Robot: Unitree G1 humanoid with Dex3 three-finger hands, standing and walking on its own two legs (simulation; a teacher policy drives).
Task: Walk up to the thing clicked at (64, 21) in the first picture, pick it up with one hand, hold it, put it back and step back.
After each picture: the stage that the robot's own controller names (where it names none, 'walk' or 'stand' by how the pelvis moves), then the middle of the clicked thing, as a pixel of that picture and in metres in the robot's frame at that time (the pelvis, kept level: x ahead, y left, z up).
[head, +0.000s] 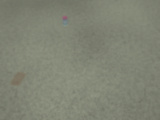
stand; (65, 20) +1.88 +0.23 -0.72
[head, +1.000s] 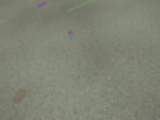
walk; (70, 34) +1.75 +0.30 -0.72
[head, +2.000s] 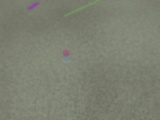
walk; (66, 55) +1.16 +0.24 -0.72
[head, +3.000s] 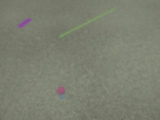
walk; (61, 93) +0.73 +0.22 -0.71
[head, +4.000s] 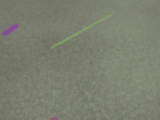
stand; out of the picture +0.42 +0.21 -0.69
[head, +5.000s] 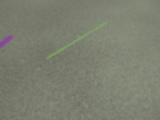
walk; out of the picture +0.38 +0.21 -0.72
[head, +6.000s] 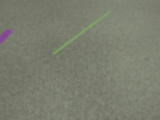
walk; out of the picture +0.29 +0.02 -0.71
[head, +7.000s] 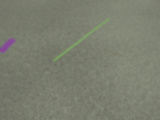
stand; out of the picture +0.30 +0.08 -0.72
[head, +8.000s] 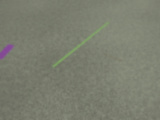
stand; out of the picture +0.25 +0.07 -0.73
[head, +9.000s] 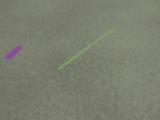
stand; out of the picture +0.27 +0.06 -0.73
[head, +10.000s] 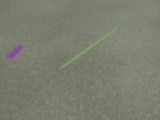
stand; out of the picture +0.27 +0.05 -0.73
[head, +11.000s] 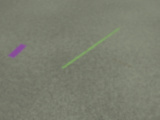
stand; out of the picture +0.27 +0.04 -0.73
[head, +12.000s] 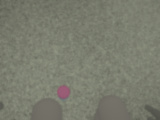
go down; (63, 93) +0.35 +0.06 -0.43
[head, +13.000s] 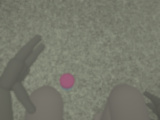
go down; (67, 82) +0.37 +0.07 -0.33
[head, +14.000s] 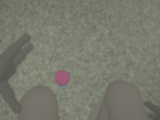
go down; (62, 79) +0.38 +0.07 -0.32
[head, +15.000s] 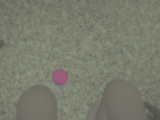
go down; (59, 78) +0.38 +0.07 -0.31
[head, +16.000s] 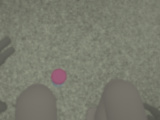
go down; (58, 78) +0.38 +0.07 -0.31
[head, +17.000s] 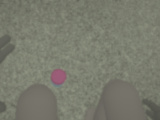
go down; (58, 78) +0.38 +0.07 -0.31
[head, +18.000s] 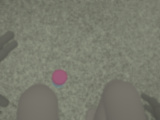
go down; (59, 79) +0.38 +0.07 -0.31
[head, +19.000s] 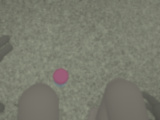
go down; (60, 78) +0.38 +0.07 -0.30
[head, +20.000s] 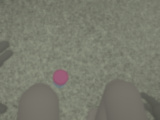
go down; (60, 79) +0.38 +0.07 -0.30
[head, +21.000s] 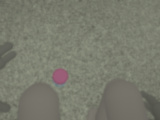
go down; (59, 78) +0.38 +0.07 -0.30
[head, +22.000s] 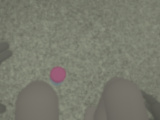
go down; (57, 76) +0.38 +0.08 -0.29
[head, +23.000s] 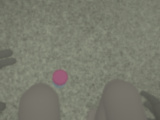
go down; (59, 79) +0.38 +0.07 -0.30
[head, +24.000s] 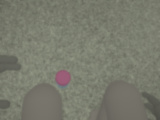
go down; (62, 79) +0.38 +0.07 -0.30
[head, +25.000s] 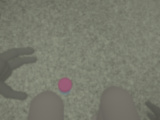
go down; (65, 86) +0.38 +0.06 -0.35
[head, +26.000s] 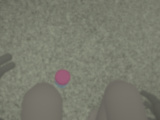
go down; (62, 79) +0.38 +0.07 -0.30
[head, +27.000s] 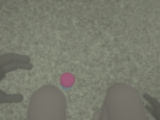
go down; (67, 81) +0.38 +0.06 -0.32
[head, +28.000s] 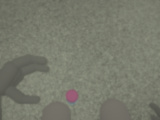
go down; (72, 97) +0.36 +0.05 -0.44
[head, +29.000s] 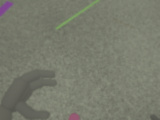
go down; out of the picture +0.33 +0.04 -0.56
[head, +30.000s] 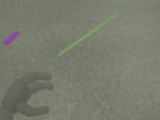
go down; out of the picture +0.30 +0.05 -0.66
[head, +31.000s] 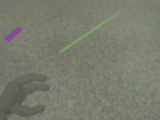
go down; out of the picture +0.30 +0.04 -0.66
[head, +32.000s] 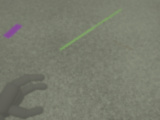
go down; out of the picture +0.31 +0.04 -0.65
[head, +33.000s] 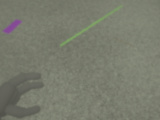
go down; out of the picture +0.32 +0.04 -0.64
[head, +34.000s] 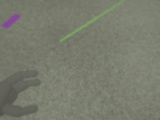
go down; out of the picture +0.31 +0.04 -0.63
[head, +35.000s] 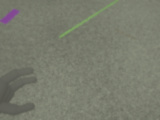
go down; out of the picture +0.32 +0.04 -0.61
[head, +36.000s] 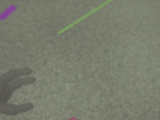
go down; out of the picture +0.32 +0.04 -0.59
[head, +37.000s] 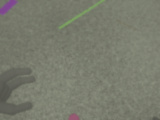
go down; out of the picture +0.32 +0.04 -0.58
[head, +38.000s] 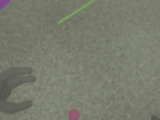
go down; (73, 116) +0.33 +0.04 -0.56
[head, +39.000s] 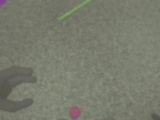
hold; (74, 113) +0.34 +0.05 -0.54
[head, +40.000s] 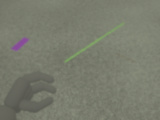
hold; out of the picture +0.30 +0.03 -0.68
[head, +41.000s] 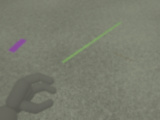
hold; out of the picture +0.29 +0.05 -0.69
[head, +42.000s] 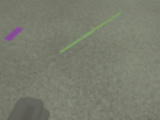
crouch; out of the picture +0.31 +0.04 -0.66
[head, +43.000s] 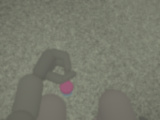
lower; (66, 88) +0.38 +0.06 -0.37
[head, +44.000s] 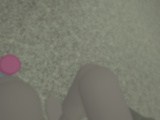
lower; (6, 68) +0.39 +0.12 -0.25
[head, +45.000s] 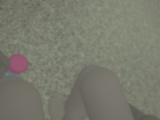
lower; (13, 67) +0.39 +0.12 -0.25
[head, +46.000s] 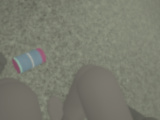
lower; (29, 60) +0.44 +0.04 -0.28
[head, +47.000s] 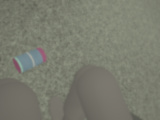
lower; (30, 59) +0.44 +0.05 -0.28
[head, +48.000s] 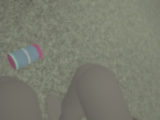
hold; (25, 56) +0.44 +0.05 -0.27
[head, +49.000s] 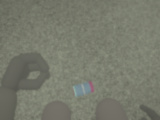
hold; (83, 89) +0.41 -0.03 -0.47
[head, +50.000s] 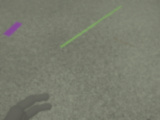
stand; out of the picture +0.37 -0.05 -0.67
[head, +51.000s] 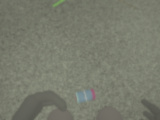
hold; (85, 95) +0.41 -0.04 -0.51
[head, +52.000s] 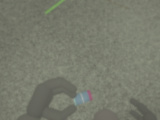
hold; (82, 97) +0.42 -0.03 -0.52
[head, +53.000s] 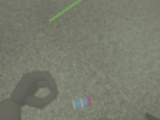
crouch; (81, 102) +0.42 -0.03 -0.57
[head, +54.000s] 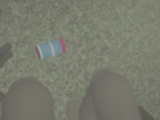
withdraw; (50, 48) +0.48 +0.03 -0.28
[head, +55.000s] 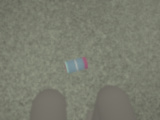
withdraw; (75, 65) +0.48 +0.00 -0.39
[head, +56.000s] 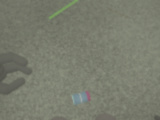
crouch; (80, 97) +0.45 -0.03 -0.54
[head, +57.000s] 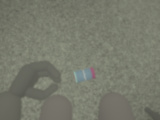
hold; (84, 75) +0.48 -0.02 -0.42
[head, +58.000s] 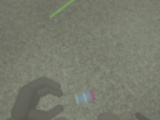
hold; (84, 97) +0.44 -0.03 -0.53
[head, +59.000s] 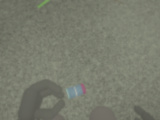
hold; (75, 91) +0.44 -0.03 -0.51
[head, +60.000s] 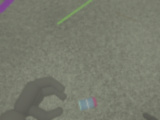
crouch; (87, 103) +0.42 -0.03 -0.59
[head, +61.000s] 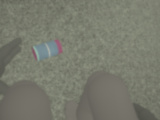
withdraw; (47, 50) +0.48 +0.03 -0.29
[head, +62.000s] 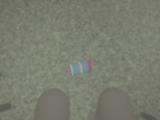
hold; (80, 67) +0.48 -0.01 -0.40
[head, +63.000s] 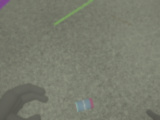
hold; (84, 105) +0.43 -0.04 -0.58
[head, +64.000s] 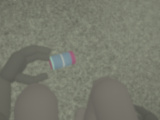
withdraw; (62, 60) +0.48 +0.01 -0.31
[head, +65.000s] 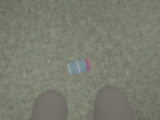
withdraw; (78, 66) +0.46 -0.01 -0.40
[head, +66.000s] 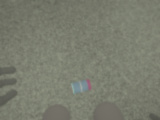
walk; (80, 86) +0.45 -0.02 -0.49
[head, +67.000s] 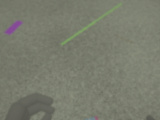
crouch; out of the picture +0.39 -0.05 -0.64
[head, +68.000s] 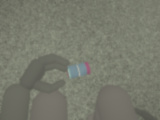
withdraw; (78, 70) +0.47 -0.02 -0.36
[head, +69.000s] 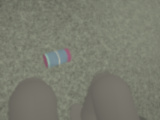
stand; (57, 57) +0.48 +0.02 -0.29
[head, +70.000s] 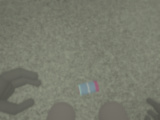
crouch; (88, 88) +0.44 -0.03 -0.47
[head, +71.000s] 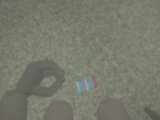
hold; (86, 84) +0.44 -0.03 -0.46
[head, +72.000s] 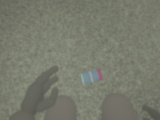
walk; (91, 77) +0.45 -0.03 -0.44
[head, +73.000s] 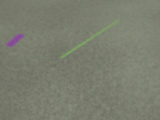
stand; out of the picture +0.37 -0.06 -0.69
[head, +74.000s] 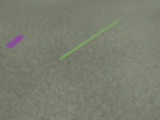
stand; out of the picture +0.37 -0.05 -0.68
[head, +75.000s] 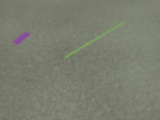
stand; out of the picture +0.37 -0.05 -0.72
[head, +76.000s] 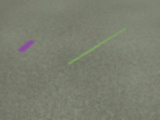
stand; out of the picture +0.38 -0.07 -0.75
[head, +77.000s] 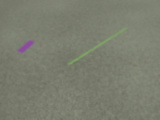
stand; out of the picture +0.36 -0.06 -0.75
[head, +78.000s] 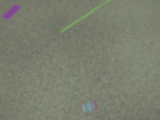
walk; (89, 107) +0.44 -0.12 -0.74
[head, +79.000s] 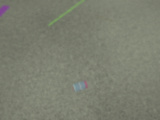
walk; (79, 86) +0.65 +0.01 -0.72
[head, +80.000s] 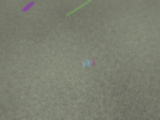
walk; (88, 63) +0.94 +0.02 -0.73
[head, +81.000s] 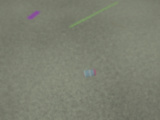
stand; (89, 73) +0.96 -0.06 -0.74
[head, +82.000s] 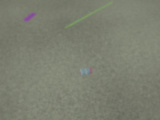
stand; (85, 71) +1.01 -0.04 -0.75
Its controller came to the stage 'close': no
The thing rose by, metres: 0.01
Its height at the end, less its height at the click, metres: -0.02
